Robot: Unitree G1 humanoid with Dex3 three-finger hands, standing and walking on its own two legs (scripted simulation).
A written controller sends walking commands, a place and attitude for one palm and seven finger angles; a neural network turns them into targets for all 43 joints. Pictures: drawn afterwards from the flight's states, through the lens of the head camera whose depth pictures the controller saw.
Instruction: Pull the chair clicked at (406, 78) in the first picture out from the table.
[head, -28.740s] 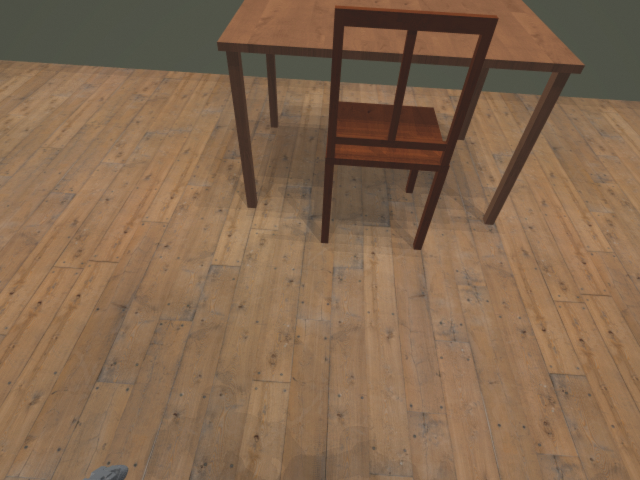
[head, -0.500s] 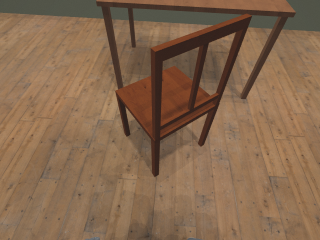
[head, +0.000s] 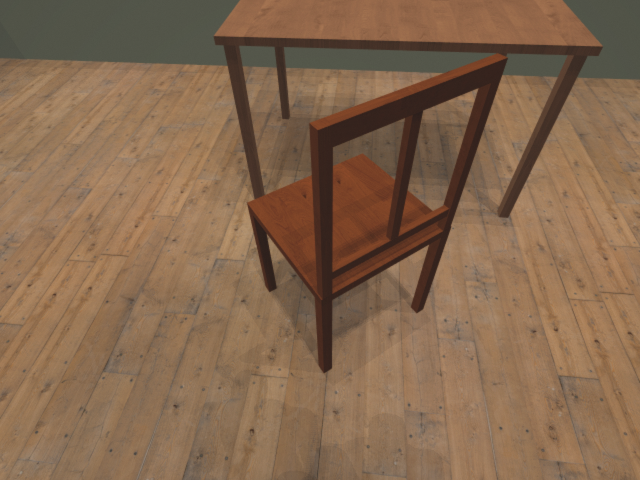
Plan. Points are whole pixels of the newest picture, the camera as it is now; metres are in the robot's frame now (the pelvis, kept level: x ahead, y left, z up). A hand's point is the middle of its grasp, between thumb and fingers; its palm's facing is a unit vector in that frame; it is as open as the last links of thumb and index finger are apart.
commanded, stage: let the arm hang, fingers relaxed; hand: left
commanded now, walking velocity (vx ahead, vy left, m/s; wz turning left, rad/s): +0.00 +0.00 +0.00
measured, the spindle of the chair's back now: (401, 182) +0.70 -0.13 -0.07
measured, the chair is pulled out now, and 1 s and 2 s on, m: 0.51 0.51 0.51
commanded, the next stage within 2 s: look to check the result in 0.32 s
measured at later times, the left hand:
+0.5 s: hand out of the picture +0.02 +0.18 -0.18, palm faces +0.05 -0.98 -0.19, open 7.3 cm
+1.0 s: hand out of the picture +0.03 +0.19 -0.18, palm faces +0.05 -0.98 -0.20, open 7.3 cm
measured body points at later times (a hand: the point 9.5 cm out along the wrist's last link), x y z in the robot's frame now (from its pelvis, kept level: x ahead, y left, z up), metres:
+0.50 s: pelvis +0.02 +0.01 +0.00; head +0.03 +0.01 +0.45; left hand +0.02 +0.23 -0.16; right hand -0.01 -0.20 -0.16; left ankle -0.06 +0.12 -0.74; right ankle +0.04 -0.12 -0.74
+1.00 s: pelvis +0.03 +0.02 +0.00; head +0.05 +0.01 +0.45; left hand +0.03 +0.24 -0.16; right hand -0.01 -0.19 -0.16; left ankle -0.06 +0.12 -0.74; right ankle +0.04 -0.12 -0.74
